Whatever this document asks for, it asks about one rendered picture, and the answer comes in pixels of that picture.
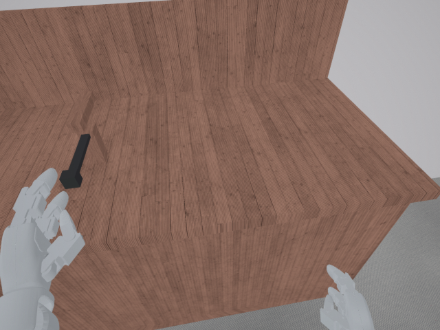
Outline right robot hand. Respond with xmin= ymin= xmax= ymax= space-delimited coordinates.
xmin=320 ymin=265 xmax=374 ymax=330

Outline counter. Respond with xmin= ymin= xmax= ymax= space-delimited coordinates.
xmin=0 ymin=0 xmax=440 ymax=330

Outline tap lever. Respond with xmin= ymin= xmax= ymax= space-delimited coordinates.
xmin=59 ymin=134 xmax=91 ymax=189

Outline left robot hand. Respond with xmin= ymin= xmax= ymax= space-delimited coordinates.
xmin=0 ymin=168 xmax=85 ymax=295

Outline robot left forearm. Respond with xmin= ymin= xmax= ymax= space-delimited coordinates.
xmin=0 ymin=286 xmax=59 ymax=330

